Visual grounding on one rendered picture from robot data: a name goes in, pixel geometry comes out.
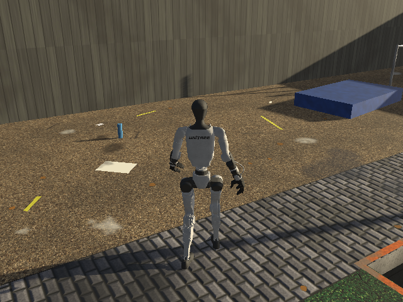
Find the robot right upper arm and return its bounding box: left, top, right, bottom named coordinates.
left=213, top=126, right=231, bottom=162

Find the robot left foot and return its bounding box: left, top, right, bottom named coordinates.
left=181, top=252, right=194, bottom=269

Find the robot right hand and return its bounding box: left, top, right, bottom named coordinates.
left=230, top=177, right=245, bottom=195

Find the right robot forearm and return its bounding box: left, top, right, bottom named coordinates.
left=226, top=152, right=242, bottom=181

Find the robot right thigh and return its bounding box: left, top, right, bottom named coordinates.
left=210, top=175, right=223, bottom=215

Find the robot left hand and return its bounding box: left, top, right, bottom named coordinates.
left=170, top=162, right=184, bottom=172

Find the left robot forearm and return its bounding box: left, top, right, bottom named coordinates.
left=169, top=150, right=178, bottom=167

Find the robot left upper arm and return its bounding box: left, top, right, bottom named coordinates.
left=171, top=126, right=187, bottom=160

